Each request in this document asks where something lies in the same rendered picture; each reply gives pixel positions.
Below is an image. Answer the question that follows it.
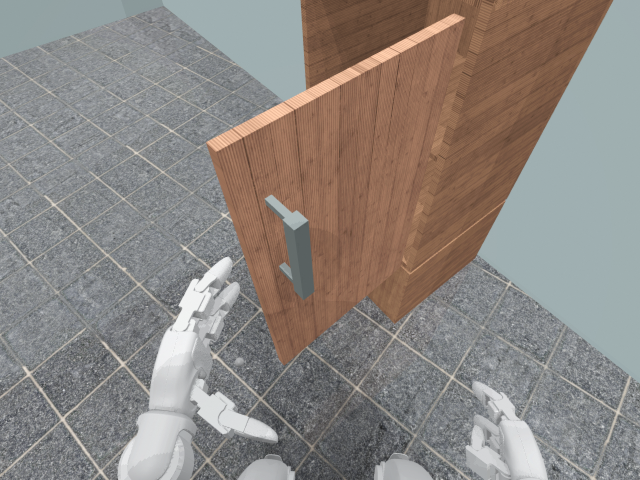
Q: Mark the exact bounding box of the robot left thigh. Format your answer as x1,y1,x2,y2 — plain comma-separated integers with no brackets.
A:
237,459,295,480

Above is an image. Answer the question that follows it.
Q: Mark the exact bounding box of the right robot hand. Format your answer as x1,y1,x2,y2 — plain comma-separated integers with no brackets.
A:
465,381,548,480

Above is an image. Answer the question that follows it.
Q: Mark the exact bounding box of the robot thigh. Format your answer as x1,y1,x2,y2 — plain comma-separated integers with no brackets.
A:
237,459,295,480
374,459,433,480

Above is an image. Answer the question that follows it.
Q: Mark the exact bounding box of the handle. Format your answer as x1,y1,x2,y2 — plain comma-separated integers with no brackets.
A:
265,194,314,300

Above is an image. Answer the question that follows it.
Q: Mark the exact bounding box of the cupboard door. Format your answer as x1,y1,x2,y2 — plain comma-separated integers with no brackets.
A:
206,13,466,365

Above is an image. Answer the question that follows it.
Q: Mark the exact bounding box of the left robot hand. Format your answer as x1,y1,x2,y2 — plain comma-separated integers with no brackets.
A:
149,257,278,444

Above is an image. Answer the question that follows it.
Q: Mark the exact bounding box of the left robot forearm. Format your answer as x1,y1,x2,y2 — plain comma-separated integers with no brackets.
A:
118,410,197,480

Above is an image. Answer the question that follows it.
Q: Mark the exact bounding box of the robot right thigh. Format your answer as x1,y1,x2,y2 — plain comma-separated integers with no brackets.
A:
374,459,433,480

